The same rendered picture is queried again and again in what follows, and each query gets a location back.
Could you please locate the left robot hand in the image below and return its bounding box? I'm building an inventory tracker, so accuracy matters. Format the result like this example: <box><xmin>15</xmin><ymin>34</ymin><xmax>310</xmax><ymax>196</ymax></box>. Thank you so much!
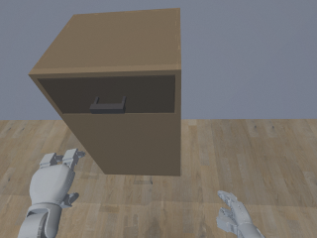
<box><xmin>29</xmin><ymin>148</ymin><xmax>85</xmax><ymax>209</ymax></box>

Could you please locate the right robot hand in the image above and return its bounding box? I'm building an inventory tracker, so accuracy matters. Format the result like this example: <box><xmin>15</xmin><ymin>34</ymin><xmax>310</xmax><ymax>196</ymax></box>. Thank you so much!
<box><xmin>216</xmin><ymin>190</ymin><xmax>254</xmax><ymax>235</ymax></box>

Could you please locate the right robot forearm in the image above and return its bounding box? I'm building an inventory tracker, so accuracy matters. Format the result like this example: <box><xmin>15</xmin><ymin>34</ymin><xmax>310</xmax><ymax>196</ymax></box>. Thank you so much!
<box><xmin>237</xmin><ymin>223</ymin><xmax>265</xmax><ymax>238</ymax></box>

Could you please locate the left robot forearm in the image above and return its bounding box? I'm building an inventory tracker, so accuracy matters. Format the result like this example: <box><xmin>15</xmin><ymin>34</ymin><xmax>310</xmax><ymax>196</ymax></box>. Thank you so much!
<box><xmin>17</xmin><ymin>202</ymin><xmax>62</xmax><ymax>238</ymax></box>

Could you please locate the cabinet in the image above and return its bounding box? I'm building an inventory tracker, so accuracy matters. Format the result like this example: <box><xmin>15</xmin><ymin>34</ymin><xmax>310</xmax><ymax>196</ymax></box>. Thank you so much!
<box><xmin>28</xmin><ymin>7</ymin><xmax>181</xmax><ymax>177</ymax></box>

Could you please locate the drawer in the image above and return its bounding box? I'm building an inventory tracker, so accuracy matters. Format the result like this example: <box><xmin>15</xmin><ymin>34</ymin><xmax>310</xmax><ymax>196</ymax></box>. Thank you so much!
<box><xmin>39</xmin><ymin>74</ymin><xmax>175</xmax><ymax>114</ymax></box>

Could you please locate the handle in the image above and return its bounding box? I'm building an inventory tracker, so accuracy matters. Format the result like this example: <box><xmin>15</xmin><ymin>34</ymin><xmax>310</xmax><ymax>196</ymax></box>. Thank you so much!
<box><xmin>89</xmin><ymin>96</ymin><xmax>127</xmax><ymax>114</ymax></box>

